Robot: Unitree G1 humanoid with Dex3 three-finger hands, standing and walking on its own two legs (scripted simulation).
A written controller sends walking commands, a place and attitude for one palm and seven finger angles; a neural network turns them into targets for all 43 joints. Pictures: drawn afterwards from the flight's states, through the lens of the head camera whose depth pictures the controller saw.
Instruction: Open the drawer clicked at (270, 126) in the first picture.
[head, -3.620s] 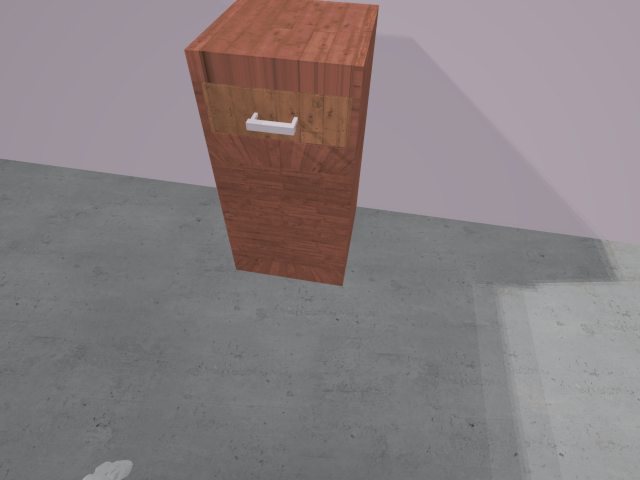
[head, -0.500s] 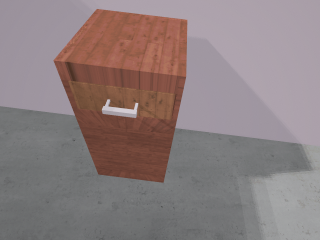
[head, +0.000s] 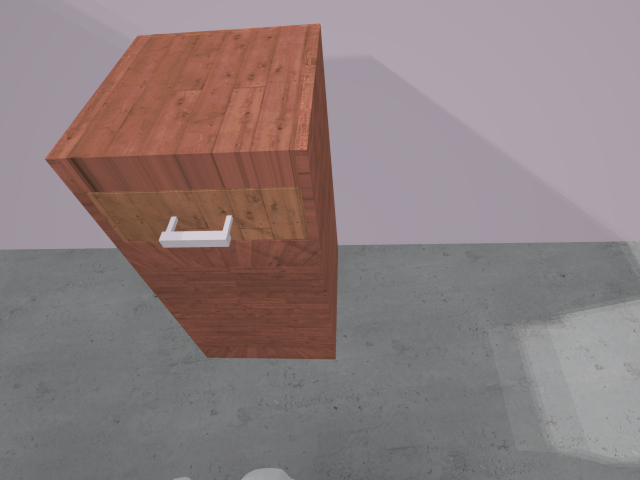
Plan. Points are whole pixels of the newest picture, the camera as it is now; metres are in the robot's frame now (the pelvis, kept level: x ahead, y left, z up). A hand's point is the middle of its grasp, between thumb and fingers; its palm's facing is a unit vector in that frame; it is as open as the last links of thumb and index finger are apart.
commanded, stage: come to a stop and stand still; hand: left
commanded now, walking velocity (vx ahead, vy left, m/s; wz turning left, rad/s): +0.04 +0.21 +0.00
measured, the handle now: (198, 230) +0.53 +0.26 -0.06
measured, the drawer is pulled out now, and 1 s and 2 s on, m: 0.00 0.00 0.00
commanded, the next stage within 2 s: look again from close up in 0.60 s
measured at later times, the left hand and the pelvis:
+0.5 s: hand out of the picture -0.07 +0.23 -0.17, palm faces +0.11 -0.97 -0.20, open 7.3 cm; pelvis -0.04 +0.04 +0.01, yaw +2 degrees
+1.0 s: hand out of the picture +0.03 +0.18 -0.18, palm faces +0.04 -0.97 -0.24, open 7.2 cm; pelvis +0.01 +0.00 -0.01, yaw +1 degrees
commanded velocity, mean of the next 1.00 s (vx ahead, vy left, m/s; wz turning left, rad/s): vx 0.05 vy -0.02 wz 0.00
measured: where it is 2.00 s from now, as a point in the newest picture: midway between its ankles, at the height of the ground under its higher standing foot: outside the picture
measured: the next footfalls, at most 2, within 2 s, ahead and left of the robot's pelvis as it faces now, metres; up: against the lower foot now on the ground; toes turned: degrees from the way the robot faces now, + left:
left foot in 0.40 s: -0.03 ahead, +0.15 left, +0.00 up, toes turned -2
right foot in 0.72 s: +0.01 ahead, -0.08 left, +0.00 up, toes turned -2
